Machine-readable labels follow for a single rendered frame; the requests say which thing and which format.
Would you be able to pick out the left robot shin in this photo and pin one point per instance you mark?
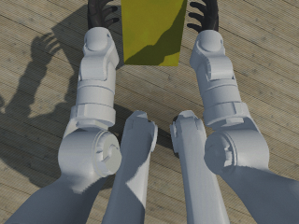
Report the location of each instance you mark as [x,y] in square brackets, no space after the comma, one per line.
[130,122]

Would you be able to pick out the robot right forearm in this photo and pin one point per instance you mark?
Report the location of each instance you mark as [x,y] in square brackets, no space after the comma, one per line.
[218,88]

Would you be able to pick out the right robot hand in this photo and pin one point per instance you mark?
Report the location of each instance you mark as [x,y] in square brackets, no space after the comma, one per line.
[210,20]

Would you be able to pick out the robot left forearm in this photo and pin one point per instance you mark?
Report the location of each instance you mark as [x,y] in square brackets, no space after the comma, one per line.
[94,109]

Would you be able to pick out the carton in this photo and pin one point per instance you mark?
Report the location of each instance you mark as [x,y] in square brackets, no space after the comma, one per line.
[152,31]

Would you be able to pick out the left robot hand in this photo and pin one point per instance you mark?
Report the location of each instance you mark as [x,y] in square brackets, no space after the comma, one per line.
[96,16]

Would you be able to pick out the left robot thigh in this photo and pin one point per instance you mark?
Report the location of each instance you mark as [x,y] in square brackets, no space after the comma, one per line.
[127,200]

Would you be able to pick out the robot right upper arm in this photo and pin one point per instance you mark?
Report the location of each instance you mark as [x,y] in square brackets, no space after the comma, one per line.
[241,157]

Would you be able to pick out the robot left upper arm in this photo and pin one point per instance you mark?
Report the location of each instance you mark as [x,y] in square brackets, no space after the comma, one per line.
[86,160]

